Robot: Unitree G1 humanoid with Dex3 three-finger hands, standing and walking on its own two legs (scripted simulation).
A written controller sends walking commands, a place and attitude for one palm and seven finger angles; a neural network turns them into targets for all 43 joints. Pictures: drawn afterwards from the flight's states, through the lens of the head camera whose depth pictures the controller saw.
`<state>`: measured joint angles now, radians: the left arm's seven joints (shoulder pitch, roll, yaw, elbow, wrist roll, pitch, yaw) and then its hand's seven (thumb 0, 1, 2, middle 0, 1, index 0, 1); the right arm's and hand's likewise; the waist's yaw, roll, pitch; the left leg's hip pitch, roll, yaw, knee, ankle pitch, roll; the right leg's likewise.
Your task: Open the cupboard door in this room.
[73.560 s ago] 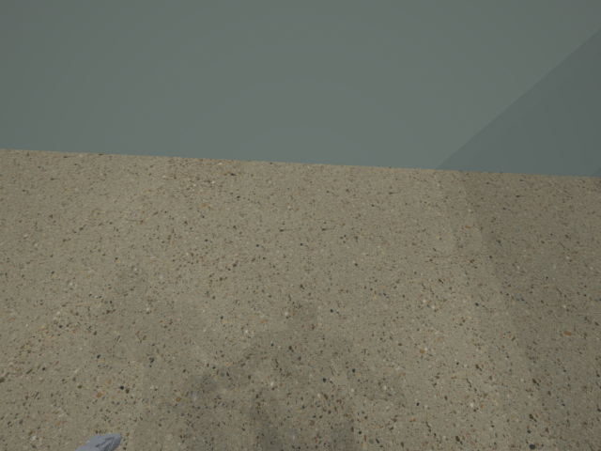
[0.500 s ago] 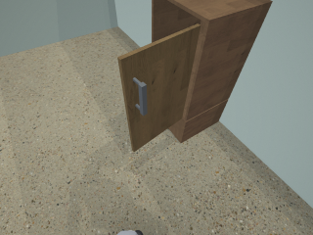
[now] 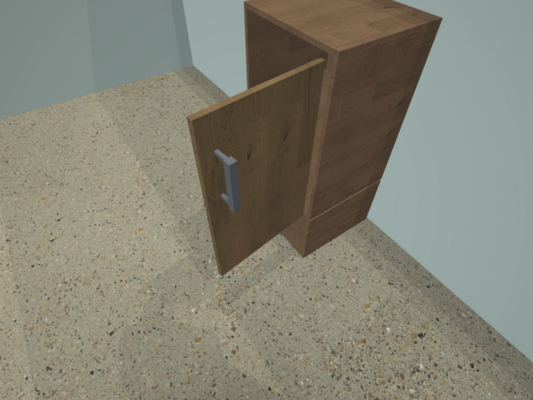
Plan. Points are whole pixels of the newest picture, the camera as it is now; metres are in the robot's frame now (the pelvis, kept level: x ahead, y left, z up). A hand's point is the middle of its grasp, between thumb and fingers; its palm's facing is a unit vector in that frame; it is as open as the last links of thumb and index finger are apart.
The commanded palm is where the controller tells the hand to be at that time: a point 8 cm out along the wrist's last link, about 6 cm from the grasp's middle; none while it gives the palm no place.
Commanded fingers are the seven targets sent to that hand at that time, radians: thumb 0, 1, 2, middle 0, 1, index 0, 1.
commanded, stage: look to check the result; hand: left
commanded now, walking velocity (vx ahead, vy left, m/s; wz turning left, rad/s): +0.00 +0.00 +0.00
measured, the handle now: (227, 181) +0.57 +0.12 -0.04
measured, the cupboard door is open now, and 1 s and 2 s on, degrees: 98 98 98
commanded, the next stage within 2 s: stand and wait in 0.56 s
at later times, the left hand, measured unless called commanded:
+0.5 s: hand out of the picture -0.03 +0.17 -0.17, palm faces +0.05 -0.98 -0.21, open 7.4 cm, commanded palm none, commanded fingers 0.00 0.90 0.90 -0.20 -0.30 -0.20 -0.30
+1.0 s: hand out of the picture +0.00 +0.16 -0.18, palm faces +0.04 -0.98 -0.19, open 7.3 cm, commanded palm none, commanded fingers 0.00 0.90 0.90 -0.20 -0.30 -0.20 -0.30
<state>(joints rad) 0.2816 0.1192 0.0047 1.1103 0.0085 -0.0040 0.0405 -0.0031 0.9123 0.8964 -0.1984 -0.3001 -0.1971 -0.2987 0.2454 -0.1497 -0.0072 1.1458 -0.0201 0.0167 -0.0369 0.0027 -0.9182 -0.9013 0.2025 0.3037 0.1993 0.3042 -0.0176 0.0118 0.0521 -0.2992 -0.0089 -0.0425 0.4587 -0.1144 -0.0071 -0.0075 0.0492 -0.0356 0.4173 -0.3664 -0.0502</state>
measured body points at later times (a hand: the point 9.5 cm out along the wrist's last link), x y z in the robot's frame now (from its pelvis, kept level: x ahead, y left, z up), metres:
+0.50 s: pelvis +0.01 +0.00 +0.00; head +0.03 -0.01 +0.45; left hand -0.03 +0.22 -0.16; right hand +0.01 -0.23 -0.16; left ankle +0.08 +0.12 -0.74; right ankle -0.08 -0.08 -0.74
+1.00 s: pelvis +0.01 -0.01 +0.00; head +0.02 -0.01 +0.45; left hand +0.00 +0.21 -0.16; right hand +0.02 -0.23 -0.16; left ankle +0.08 +0.12 -0.74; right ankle -0.08 -0.08 -0.74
